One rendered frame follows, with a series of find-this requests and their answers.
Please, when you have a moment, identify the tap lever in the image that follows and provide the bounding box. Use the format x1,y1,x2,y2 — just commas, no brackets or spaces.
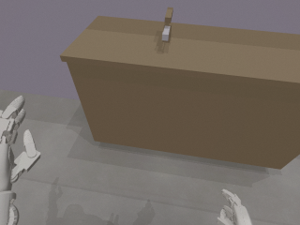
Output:
162,25,171,41

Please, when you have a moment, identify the robot left hand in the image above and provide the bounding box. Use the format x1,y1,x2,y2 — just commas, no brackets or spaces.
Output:
0,96,41,192

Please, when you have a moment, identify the counter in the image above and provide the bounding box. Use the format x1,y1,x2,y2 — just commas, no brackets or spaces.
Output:
59,7,300,170

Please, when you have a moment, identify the robot left forearm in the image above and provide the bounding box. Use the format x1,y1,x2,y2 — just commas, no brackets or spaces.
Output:
0,190,20,225

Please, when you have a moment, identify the robot right hand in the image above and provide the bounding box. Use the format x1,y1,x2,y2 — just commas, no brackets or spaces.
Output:
217,189,253,225

